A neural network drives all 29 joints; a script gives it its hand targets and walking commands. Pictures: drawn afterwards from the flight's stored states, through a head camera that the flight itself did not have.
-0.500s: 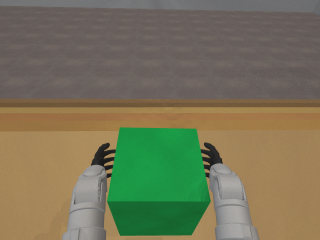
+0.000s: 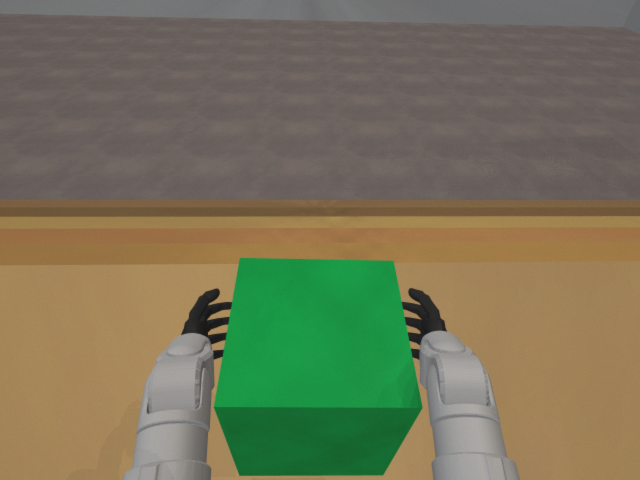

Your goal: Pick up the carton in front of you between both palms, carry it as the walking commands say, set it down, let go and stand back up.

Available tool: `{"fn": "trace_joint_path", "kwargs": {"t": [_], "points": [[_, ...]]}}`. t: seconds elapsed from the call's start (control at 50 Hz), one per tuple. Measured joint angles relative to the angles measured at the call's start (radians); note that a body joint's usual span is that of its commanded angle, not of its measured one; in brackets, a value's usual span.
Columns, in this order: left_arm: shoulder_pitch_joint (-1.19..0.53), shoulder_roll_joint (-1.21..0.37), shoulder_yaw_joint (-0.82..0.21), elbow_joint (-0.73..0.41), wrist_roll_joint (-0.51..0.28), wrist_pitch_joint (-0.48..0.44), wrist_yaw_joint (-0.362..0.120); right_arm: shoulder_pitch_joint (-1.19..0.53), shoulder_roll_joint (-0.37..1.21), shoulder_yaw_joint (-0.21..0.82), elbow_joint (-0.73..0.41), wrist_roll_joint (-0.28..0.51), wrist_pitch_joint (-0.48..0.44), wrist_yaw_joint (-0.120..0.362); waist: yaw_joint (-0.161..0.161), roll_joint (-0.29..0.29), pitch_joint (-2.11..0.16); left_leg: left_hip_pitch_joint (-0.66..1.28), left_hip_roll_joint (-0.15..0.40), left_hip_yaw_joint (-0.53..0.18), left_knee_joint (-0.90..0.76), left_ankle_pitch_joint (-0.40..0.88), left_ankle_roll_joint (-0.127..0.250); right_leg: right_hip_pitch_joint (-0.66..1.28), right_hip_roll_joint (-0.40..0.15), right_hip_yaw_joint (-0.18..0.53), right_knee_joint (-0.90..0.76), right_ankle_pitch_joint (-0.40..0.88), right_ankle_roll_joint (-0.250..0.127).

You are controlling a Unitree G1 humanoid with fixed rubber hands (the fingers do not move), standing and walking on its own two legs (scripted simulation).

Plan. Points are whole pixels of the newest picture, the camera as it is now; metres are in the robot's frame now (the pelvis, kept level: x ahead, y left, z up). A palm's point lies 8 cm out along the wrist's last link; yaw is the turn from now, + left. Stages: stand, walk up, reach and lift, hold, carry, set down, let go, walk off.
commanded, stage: carry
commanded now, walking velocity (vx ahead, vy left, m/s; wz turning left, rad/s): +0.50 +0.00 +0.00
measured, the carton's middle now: (314, 371) +0.29 +0.00 -0.02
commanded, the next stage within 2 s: none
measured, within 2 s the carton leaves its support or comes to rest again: neither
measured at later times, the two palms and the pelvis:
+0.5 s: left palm (199, 267) +0.41 +0.17 +0.07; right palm (402, 261) +0.42 -0.13 +0.07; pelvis +0.15 +0.01 -0.01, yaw +3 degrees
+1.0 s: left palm (224, 157) +0.72 +0.18 +0.07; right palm (369, 157) +0.72 -0.12 +0.07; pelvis +0.46 +0.03 -0.01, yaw +0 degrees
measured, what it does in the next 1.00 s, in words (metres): walks ahead: left foot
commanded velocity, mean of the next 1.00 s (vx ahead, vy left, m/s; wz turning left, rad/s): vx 0.50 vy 0.00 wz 0.00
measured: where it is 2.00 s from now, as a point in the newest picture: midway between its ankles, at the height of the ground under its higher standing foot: (293, 296)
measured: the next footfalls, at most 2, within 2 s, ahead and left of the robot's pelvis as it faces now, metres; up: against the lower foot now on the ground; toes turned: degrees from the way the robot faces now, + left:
left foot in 0.62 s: +0.31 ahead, +0.12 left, +0.00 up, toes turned +10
right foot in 1.04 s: +0.67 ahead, -0.06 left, +0.00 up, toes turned -10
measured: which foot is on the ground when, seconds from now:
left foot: down 0.00-0.42, up 0.44-0.60, down 0.62-1.00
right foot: down 0.00-0.62, up 0.64-1.00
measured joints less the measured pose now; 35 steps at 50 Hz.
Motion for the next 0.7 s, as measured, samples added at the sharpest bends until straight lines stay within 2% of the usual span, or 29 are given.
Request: {"fn": "trace_joint_path", "kwargs": {"t": [0.08, 0.16, 0.26, 0.28, 0.32, 0.36, 0.4, 0.42, 0.46, 0.5, 0.54, 0.58, 0.62, 0.64, 0.68, 0.7], "points": [[0.025, 0.005, -0.026, -0.046, -0.025, 0.018, 0.014, 0.025, -0.005, 0.019, -0.046, 0.026, 0.018, -0.011, -0.003, -0.001, -0.067, -0.097, 0.021, 0.041, 0.085, -0.132, 0.001, -0.093, -0.020, -0.046, 0.080, -0.132, 0.000], [0.046, 0.010, -0.058, -0.154, -0.063, 0.069, 0.037, 0.044, -0.013, 0.043, -0.154, 0.069, 0.068, -0.029, -0.007, -0.002, -0.105, -0.169, 0.041, 0.076, 0.151, -0.136, -0.001, -0.152, -0.037, -0.082, 0.124, -0.102, -0.002], [0.071, 0.017, -0.094, -0.279, -0.105, 0.195, 0.073, 0.063, -0.033, 0.074, -0.266, 0.126, 0.190, -0.055, -0.005, -0.013, -0.160, -0.190, 0.052, 0.122, 0.189, -0.133, 0.000, -0.178, -0.063, -0.095, 0.188, -0.159, 0.012], [0.077, 0.025, -0.094, -0.307, -0.115, 0.224, 0.077, 0.059, -0.030, 0.082, -0.280, 0.133, 0.215, -0.061, -0.002, -0.020, -0.168, -0.186, 0.048, 0.133, 0.193, -0.147, 0.001, -0.191, -0.073, -0.097, 0.219, -0.177, 0.005], [0.094, 0.048, -0.089, -0.360, -0.142, 0.273, 0.080, 0.055, -0.016, 0.102, -0.309, 0.137, 0.259, -0.077, 0.001, -0.012, -0.176, -0.174, 0.053, 0.151, 0.193, -0.185, 0.003, -0.225, -0.081, -0.142, 0.273, -0.219, 0.001], [0.100, 0.056, -0.085, -0.400, -0.167, 0.315, 0.083, 0.070, -0.011, 0.123, -0.362, 0.138, 0.305, -0.094, 0.004, 0.011, -0.170, -0.153, 0.071, 0.155, 0.180, -0.208, 0.001, -0.235, -0.066, -0.203, 0.235, -0.230, -0.001], [0.093, 0.034, -0.087, -0.427, -0.176, 0.344, 0.088, 0.097, -0.018, 0.116, -0.437, 0.145, 0.348, -0.100, -0.005, 0.040, -0.157, -0.148, 0.092, 0.139, 0.206, -0.232, -0.003, -0.197, -0.043, -0.241, 0.165, -0.133, -0.019], [0.091, 0.013, -0.091, -0.437, -0.170, 0.353, 0.091, 0.114, -0.021, 0.103, -0.474, 0.153, 0.365, -0.100, -0.005, 0.043, -0.154, -0.175, 0.101, 0.151, 0.269, -0.209, -0.001, -0.180, -0.042, -0.256, 0.154, -0.136, -0.022], [0.103, 0.013, -0.129, -0.465, -0.163, 0.371, 0.098, 0.143, -0.021, 0.086, -0.524, 0.168, 0.387, -0.099, -0.002, 0.014, -0.148, -0.253, 0.087, 0.185, 0.426, -0.249, 0.002, -0.142, -0.060, -0.264, 0.125, -0.173, -0.022], [0.121, 0.018, -0.147, -0.505, -0.166, 0.396, 0.107, 0.150, -0.022, 0.087, -0.551, 0.179, 0.408, -0.099, 0.007, -0.018, -0.135, -0.323, 0.066, 0.221, 0.482, -0.315, 0.010, -0.090, -0.079, -0.258, 0.065, -0.178, -0.011], [0.129, 0.020, -0.147, -0.553, -0.169, 0.419, 0.115, 0.139, -0.021, 0.090, -0.569, 0.188, 0.421, -0.098, 0.017, -0.040, -0.114, -0.370, 0.053, 0.255, 0.406, -0.270, 0.013, -0.037, -0.096, -0.249, 0.008, -0.173, 0.004], [0.126, 0.020, -0.137, -0.594, -0.170, 0.435, 0.119, 0.124, -0.020, 0.097, -0.585, 0.192, 0.426, -0.098, 0.025, -0.054, -0.094, -0.385, 0.040, 0.286, 0.261, -0.170, 0.018, 0.012, -0.113, -0.240, -0.012, -0.192, 0.017], [0.118, 0.019, -0.119, -0.628, -0.174, 0.445, 0.119, 0.099, -0.017, 0.107, -0.594, 0.189, 0.430, -0.098, 0.031, -0.057, -0.076, -0.348, 0.032, 0.330, 0.141, -0.031, 0.041, 0.033, -0.134, -0.231, 0.063, -0.257, 0.031], [0.117, 0.020, -0.104, -0.636, -0.177, 0.448, 0.119, 0.086, -0.015, 0.116, -0.583, 0.185, 0.428, -0.097, 0.031, -0.057, -0.077, -0.334, 0.031, 0.346, 0.154, 0.026, 0.065, 0.005, -0.151, -0.234, 0.168, -0.288, 0.030], [0.109, 0.018, -0.080, -0.624, -0.183, 0.457, 0.117, 0.073, -0.013, 0.125, -0.558, 0.174, 0.431, -0.097, 0.020, -0.036, -0.079, -0.303, 0.034, 0.349, 0.180, -0.045, 0.097, -0.114, -0.132, -0.198, 0.458, -0.287, 0.017], [0.103, 0.017, -0.075, -0.612, -0.184, 0.463, 0.116, 0.073, -0.013, 0.125, -0.552, 0.170, 0.438, -0.098, 0.014, -0.024, -0.079, -0.279, 0.036, 0.348, 0.166, -0.075, 0.102, -0.180, -0.119, -0.190, 0.582, -0.280, 0.004]]}}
